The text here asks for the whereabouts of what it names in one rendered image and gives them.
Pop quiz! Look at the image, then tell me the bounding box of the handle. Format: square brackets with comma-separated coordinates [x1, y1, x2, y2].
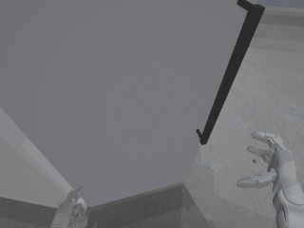
[196, 0, 265, 145]

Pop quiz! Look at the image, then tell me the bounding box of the left robot hand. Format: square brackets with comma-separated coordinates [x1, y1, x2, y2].
[50, 186, 88, 228]

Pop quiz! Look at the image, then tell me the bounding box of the right robot hand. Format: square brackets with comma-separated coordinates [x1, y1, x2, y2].
[237, 131, 297, 189]

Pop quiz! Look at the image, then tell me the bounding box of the fridge door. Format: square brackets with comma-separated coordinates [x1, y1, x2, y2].
[0, 0, 257, 207]

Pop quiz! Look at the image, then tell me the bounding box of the right robot forearm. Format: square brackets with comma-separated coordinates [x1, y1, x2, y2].
[273, 179, 304, 228]

